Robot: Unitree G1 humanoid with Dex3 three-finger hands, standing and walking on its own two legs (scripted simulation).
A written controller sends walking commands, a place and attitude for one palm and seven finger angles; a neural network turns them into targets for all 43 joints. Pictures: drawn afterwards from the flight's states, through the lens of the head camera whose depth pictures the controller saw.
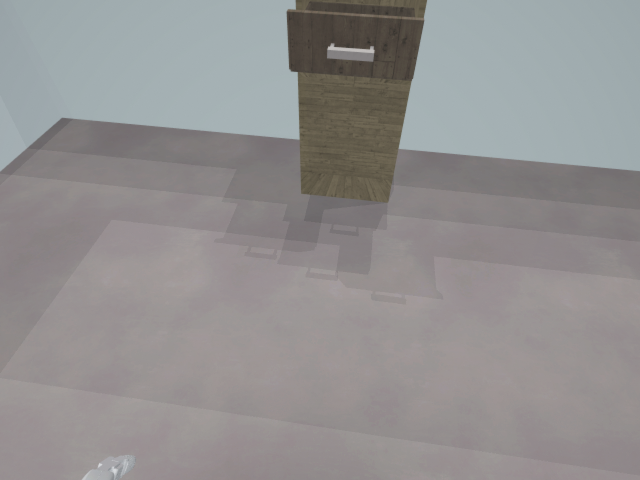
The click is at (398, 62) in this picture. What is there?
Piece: drawer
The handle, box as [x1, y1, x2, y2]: [327, 43, 374, 61]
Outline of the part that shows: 327,49 327,57 329,58 372,61 374,50 373,46 370,46 369,49 334,47 333,43 331,43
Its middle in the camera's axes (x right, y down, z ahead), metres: +0.08 -0.53 +1.08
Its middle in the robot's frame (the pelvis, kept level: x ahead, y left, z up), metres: +1.17 -0.03 +0.04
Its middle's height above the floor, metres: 0.81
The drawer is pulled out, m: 0.26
